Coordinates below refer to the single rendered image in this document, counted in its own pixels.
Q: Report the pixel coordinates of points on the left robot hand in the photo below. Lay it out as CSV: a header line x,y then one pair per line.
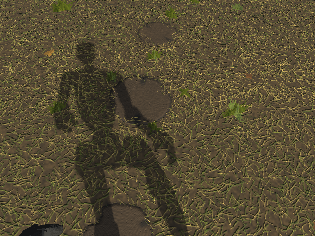
x,y
43,230

